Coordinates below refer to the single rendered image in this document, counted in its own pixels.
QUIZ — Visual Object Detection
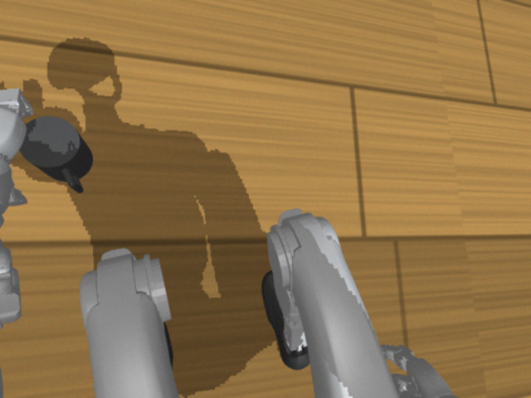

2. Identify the left robot hand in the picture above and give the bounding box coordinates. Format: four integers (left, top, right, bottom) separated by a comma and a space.
0, 88, 33, 206

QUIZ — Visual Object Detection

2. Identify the right robot foot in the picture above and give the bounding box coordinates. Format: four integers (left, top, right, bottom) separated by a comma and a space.
261, 270, 309, 370

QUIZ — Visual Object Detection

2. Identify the mug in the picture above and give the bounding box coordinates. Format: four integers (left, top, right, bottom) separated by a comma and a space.
19, 116, 93, 193

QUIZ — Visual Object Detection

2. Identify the right robot hand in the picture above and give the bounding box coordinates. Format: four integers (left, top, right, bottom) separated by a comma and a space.
380, 345, 453, 398

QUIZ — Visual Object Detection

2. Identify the left robot arm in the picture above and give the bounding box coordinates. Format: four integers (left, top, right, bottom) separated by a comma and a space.
0, 158, 22, 398

